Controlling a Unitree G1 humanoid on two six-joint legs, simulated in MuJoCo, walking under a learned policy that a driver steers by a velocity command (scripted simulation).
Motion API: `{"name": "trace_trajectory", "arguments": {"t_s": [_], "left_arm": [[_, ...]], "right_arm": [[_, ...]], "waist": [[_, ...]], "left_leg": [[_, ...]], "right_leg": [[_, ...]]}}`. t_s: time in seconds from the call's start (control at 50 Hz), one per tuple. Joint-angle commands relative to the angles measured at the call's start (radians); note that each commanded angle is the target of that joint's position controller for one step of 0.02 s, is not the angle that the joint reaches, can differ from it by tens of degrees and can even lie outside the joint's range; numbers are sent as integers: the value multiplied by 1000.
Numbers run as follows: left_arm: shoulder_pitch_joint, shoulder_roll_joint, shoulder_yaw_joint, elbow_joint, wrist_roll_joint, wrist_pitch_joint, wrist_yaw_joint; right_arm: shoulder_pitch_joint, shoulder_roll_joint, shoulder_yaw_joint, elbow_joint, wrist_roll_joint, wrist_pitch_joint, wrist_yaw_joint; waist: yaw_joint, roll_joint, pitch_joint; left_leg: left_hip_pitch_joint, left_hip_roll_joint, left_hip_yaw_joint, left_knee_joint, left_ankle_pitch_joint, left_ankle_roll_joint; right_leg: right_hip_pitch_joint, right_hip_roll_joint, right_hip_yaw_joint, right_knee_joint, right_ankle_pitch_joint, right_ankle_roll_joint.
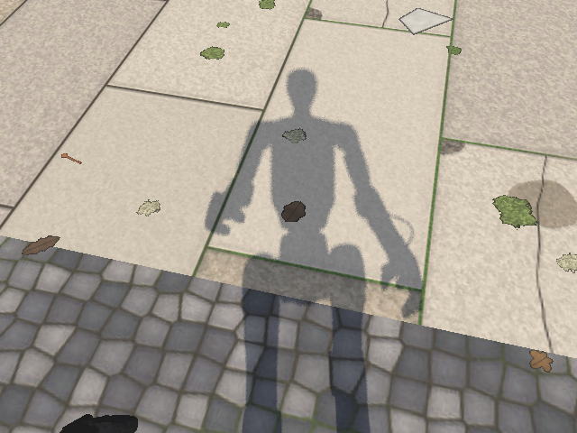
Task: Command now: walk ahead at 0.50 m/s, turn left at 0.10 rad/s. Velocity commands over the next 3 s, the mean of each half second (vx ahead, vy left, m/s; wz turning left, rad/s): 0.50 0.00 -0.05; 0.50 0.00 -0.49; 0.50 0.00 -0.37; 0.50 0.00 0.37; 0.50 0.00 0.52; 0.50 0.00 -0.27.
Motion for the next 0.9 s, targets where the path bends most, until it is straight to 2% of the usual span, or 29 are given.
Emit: {"name": "trace_trajectory", "arguments": {"t_s": [0.02, 0.04, 0.06, 0.08, 0.1, 0.14, 0.2, 0.28, 0.34, 0.38, 0.42, 0.44, 0.46, 0.48, 0.5, 0.52, 0.54, 0.56, 0.58, 0.6, 0.62, 0.68, 0.76, 0.84, 0.9], "left_arm": [[292, 149, 51, 19, -18, 10, 6], [228, 138, 43, 6, -6, 16, 9], [191, 121, 36, 5, 0, 18, 8], [173, 108, 29, 4, 9, 15, 8], [168, 102, 28, 7, 7, 13, 7], [177, 116, 31, 21, -3, 7, 8], [201, 153, 42, 43, -7, 12, 18], [254, 170, 44, 74, -18, 25, 25], [318, 175, 45, 105, -26, 39, 27], [324, 187, 50, 114, -30, 51, 33], [309, 205, 57, 116, -30, 60, 40], [290, 204, 56, 114, -30, 63, 42], [288, 171, 44, 107, -21, 62, 42], [282, 97, 18, 71, 8, 59, 42], [422, 25, -2, 59, -21, 42, 39], [371, 137, 25, 78, -43, 38, 40], [285, 173, 39, 56, -49, 40, 39], [249, 158, 40, 51, -41, 44, 42], [233, 146, 44, 47, -30, 52, 42], [252, 127, 45, 48, -32, 64, 39], [259, 108, 44, 49, -35, 75, 37], [217, 83, 43, 21, -28, 97, 38], [131, 67, 37, -10, -25, 93, 20], [-6, 53, 25, -63, -22, 88, -5], [-59, 69, 29, -103, -23, 92, -18]], "right_arm": [[-32, -136, -19, -103, 20, -37, 5], [-92, -126, -15, -117, 12, -39, 4], [-121, -115, -18, -124, -3, -40, 5], [-108, -102, -20, -123, -6, -37, 5], [-87, -86, -18, -117, -4, -33, 5], [-84, -61, -13, -115, -6, -24, 3], [-176, -42, -3, -140, -13, -24, 1], [-298, -22, 7, -162, -6, -35, 14], [-391, -28, 6, -194, 0, -46, 28], [-410, -47, 0, -206, 2, -57, 38], [-361, -76, -11, -195, 0, -66, 40], [-277, -99, -25, -171, -3, -69, 36], [-137, -148, -47, -136, -12, -70, 26], [44, -225, -67, -116, -28, -66, 13], [62, -258, -71, -98, -30, -54, 20], [36, -157, -48, -110, -20, -51, 20], [-19, -115, -34, -109, -13, -52, 17], [-82, -96, -25, -108, -16, -53, 18], [-128, -69, -19, -103, -20, -56, 21], [-155, -62, -18, -97, -27, -62, 20], [-171, -57, -20, -90, -27, -68, 20], [-175, -84, -33, -62, -28, -81, 13], [-156, -117, -43, -32, -29, -71, 0], [-105, -155, -55, -2, -15, -53, -7], [-80, -179, -65, 20, 3, -33, -6]], "waist": [[155, -149, -170], [132, -74, -93], [109, -53, -35], [81, -81, -30], [68, -102, -33], [56, -107, -29], [75, -83, -4], [121, -84, 17], [148, -81, 44], [135, -91, 49], [92, -108, 26], [40, -104, -18], [-23, -85, -122], [-88, 53, -295], [-16, 335, -405], [-47, 202, -309], [-44, 140, -178], [-12, 78, -114], [14, 78, -61], [43, 104, -43], [55, 106, -32], [68, 63, 7], [46, 41, 30], [-6, 21, 71], [-12, 29, 87]], "left_leg": [[-624, 63, -23, 468, 12, -7], [-601, 109, 20, 433, 92, -11], [-578, 139, 33, 369, 145, -16], [-525, 164, 35, 330, 181, -20], [-491, 170, 44, 299, 194, -27], [-483, 180, 65, 236, 212, -45], [-515, 191, 81, 69, 346, -67], [-450, 160, 111, -166, 538, -67], [-424, 132, 109, -256, 549, -64], [-406, 120, 95, -307, 501, -49], [-311, 104, 98, -347, 442, -29], [-178, 86, 118, -384, 436, -9], [51, 119, 100, -367, 456, 25], [351, 327, -109, -329, 478, 87], [577, 506, -516, -445, 251, 218], [496, 472, -515, -504, 103, 190], [373, 442, -363, -524, 114, 154], [249, 402, -264, -554, 204, 138], [156, 368, -181, -588, 274, 133], [89, 349, -114, -622, 321, 128], [50, 339, -67, -649, 358, 132], [21, 347, 44, -693, 468, 148], [58, 325, 184, -704, 531, 131], [124, 344, 264, -696, 534, 114], [222, 373, 293, -646, 598, 93]], "right_leg": [[691, -372, 616, -249, -289, -213], [561, -334, 511, -269, -193, -193], [461, -297, 443, -299, -98, -190], [403, -269, 392, -321, -25, -182], [373, -250, 354, -341, 24, -183], [339, -240, 288, -368, 119, -196], [335, -229, 212, -399, 203, -192], [341, -195, 127, -399, 202, -155], [375, -221, 167, -365, 178, -155], [418, -248, 205, -323, 180, -144], [436, -261, 233, -262, 226, -124], [415, -232, 215, -175, 324, -103], [338, -173, 177, -2, 341, -71], [138, -84, 117, 324, 51, -26], [-189, 23, 101, 602, -463, 16], [-282, -33, 172, 712, -438, 20], [-318, -68, 155, 723, -342, 17], [-280, -106, 137, 699, -263, 24], [-252, -130, 135, 658, -212, 29], [-199, -152, 138, 638, -175, 34], [-174, -158, 131, 627, -158, 40], [-215, -168, 136, 569, -79, 58], [-229, -161, 111, 363, 107, 61], [-213, -146, 42, 188, 159, 37], [-220, -130, 7, 124, 68, 2]]}}
Next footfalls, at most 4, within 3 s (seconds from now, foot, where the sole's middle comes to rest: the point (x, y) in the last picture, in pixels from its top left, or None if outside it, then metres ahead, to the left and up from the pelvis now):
0.46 left None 0.41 0.14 -0.76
1.00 right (366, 364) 0.62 -0.18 -0.76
1.52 left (333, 244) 0.98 -0.14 -0.76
2.00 right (427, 197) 1.13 -0.44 -0.76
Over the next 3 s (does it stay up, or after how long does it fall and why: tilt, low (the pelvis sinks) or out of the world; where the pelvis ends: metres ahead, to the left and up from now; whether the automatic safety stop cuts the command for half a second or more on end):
stays up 1.54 -0.31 0.00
